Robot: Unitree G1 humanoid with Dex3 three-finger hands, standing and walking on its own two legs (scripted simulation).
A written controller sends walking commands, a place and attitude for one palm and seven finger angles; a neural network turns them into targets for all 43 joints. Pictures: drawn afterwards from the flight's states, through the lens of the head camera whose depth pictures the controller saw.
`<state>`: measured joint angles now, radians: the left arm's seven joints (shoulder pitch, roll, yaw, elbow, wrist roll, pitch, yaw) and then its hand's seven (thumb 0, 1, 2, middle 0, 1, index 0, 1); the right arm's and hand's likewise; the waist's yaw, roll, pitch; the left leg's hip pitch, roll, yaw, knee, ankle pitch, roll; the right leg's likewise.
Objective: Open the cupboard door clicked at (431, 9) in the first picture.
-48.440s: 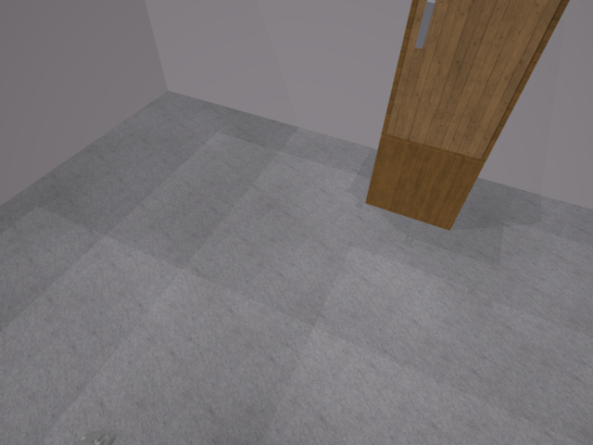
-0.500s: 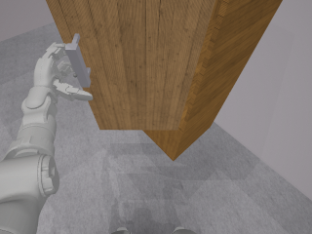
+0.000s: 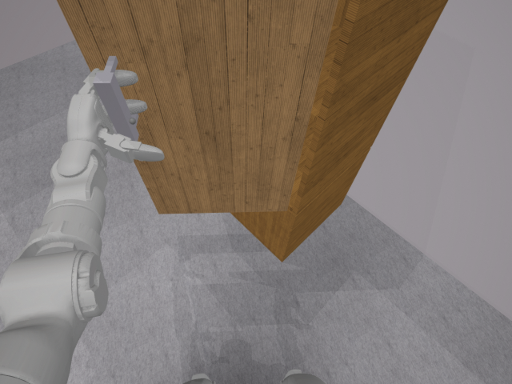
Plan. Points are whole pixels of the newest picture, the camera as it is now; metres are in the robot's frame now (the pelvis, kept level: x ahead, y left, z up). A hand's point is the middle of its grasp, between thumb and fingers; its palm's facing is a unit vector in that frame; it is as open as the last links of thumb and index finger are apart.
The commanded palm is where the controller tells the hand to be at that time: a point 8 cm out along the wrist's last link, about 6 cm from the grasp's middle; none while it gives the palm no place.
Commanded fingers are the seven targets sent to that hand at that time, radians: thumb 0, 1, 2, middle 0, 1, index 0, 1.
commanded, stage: slide the fingers in behind the handle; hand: left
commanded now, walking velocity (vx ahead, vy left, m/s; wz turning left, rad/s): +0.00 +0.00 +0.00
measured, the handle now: (121, 102) +0.54 +0.19 +0.11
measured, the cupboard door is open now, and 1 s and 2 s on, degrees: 48 49 91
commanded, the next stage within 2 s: close the thumb around the handle in 0.20 s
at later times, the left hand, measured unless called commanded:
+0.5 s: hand (132, 122) +0.49 +0.16 +0.12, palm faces +0.01 -1.00 -0.01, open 13.0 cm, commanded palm +0.46 +0.21 +0.11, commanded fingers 0.00 0.12 0.56 -0.34 -1.27 -0.34 -1.27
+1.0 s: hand (131, 124) +0.48 +0.16 +0.12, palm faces +0.01 -1.00 -0.02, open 5.8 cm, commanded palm +0.45 +0.21 +0.11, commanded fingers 0.00 0.90 0.90 -0.40 -1.35 -0.40 -1.35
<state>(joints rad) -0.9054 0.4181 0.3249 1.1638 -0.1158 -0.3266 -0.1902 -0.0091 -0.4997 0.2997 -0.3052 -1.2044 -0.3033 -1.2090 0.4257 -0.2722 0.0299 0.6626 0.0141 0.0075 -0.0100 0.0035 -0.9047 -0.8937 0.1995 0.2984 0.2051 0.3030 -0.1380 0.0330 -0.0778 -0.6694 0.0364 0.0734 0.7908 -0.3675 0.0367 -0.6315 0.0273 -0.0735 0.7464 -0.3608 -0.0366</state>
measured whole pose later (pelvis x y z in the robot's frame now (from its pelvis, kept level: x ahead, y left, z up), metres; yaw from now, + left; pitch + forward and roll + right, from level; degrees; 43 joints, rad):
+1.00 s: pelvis +0.00 +0.00 +0.00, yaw +0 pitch +13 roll -1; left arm -0.86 0.39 0.29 1.12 -0.14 -0.33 -0.17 0.01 0.73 0.82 -0.38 -1.34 -0.35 -1.34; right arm 0.40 -0.28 0.02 0.66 0.02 0.01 -0.01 0.00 -0.91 -0.89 0.20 0.30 0.20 0.30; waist -0.12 0.04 -0.08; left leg -0.64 0.03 0.07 0.78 -0.37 0.03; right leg -0.60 0.03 -0.08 0.74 -0.36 -0.04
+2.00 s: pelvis +0.02 -0.03 +0.02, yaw +1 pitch +0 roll +0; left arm 0.23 -0.06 -0.27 -0.20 0.02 0.10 0.47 0.01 0.61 0.68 -0.36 -1.31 -0.38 -1.34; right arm 0.10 -0.15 0.05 0.52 -0.03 0.15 0.02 0.01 -0.90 -0.89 0.20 0.30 0.20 0.30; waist 0.00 0.05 -0.07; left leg -0.26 0.04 0.05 0.61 -0.34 -0.01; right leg -0.23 0.04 -0.09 0.60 -0.36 -0.08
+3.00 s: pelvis -0.01 +0.00 +0.01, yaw +1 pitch -1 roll -1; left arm -0.02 -0.09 -0.30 0.04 0.05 0.04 0.57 -0.01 -0.50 0.30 -0.32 -0.65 -0.32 -0.65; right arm 0.13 -0.17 0.03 0.60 -0.04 0.10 0.01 0.01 -0.90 -0.89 0.20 0.30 0.20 0.30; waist 0.02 0.04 -0.03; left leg -0.34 -0.01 0.00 0.68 -0.33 0.02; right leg -0.30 0.01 -0.08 0.66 -0.34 -0.04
